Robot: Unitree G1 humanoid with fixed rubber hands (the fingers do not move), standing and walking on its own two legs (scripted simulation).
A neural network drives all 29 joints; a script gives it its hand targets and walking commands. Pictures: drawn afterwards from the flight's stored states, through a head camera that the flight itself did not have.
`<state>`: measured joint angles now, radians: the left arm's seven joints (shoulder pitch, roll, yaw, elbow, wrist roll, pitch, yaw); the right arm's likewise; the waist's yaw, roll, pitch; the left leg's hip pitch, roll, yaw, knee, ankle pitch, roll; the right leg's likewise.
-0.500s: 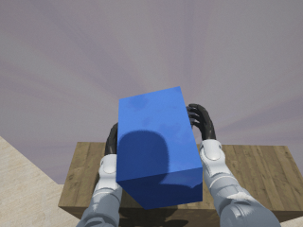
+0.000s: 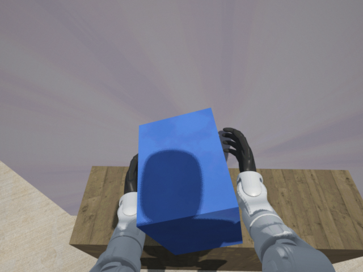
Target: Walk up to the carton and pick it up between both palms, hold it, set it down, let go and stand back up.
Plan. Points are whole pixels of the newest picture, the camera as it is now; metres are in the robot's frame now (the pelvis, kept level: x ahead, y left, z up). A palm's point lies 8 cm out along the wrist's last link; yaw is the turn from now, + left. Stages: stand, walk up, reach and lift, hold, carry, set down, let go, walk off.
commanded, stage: set down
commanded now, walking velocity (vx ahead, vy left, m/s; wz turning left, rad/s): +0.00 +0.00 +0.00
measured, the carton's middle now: (192, 185) +0.34 +0.02 -0.04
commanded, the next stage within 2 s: none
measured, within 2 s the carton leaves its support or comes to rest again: rests again in 1.74 s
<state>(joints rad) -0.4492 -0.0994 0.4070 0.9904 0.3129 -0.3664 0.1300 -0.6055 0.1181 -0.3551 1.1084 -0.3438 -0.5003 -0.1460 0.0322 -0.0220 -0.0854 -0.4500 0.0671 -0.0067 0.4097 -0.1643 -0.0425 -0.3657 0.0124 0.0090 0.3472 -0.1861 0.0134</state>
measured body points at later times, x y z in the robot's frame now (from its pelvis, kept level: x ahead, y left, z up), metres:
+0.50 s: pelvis -0.01 +0.00 -0.01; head +0.07 +0.02 +0.43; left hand +0.33 +0.17 -0.05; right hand +0.38 -0.09 +0.00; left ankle +0.01 +0.14 -0.74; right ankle -0.02 -0.13 -0.74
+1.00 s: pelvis -0.02 +0.00 -0.02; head +0.06 +0.02 +0.42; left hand +0.33 +0.17 -0.06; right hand +0.38 -0.09 +0.00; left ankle +0.01 +0.14 -0.74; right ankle -0.02 -0.13 -0.74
